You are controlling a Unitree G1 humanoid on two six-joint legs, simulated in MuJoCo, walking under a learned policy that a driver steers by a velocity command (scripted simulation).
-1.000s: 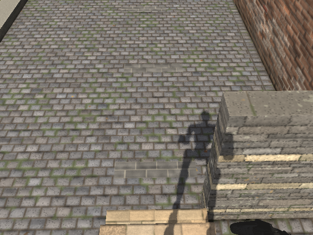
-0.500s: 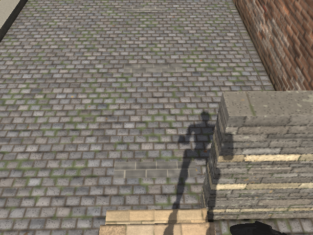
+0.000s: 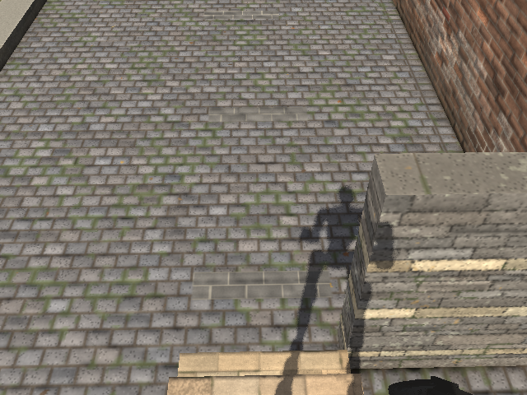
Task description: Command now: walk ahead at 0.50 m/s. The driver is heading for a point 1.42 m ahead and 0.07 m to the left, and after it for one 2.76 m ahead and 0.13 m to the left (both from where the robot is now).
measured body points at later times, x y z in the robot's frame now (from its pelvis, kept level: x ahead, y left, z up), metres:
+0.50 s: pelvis +0.00 +0.00 +0.00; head -0.01 +0.00 +0.45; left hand +0.17 +0.20 -0.08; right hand +0.22 -0.19 -0.07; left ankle -0.03 +0.15 -0.73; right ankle -0.03 -0.17 -0.73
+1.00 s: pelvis +0.00 -0.01 +0.00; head -0.01 -0.01 +0.45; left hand +0.17 +0.19 -0.07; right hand +0.22 -0.19 -0.06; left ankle -0.03 +0.15 -0.73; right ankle -0.03 -0.17 -0.73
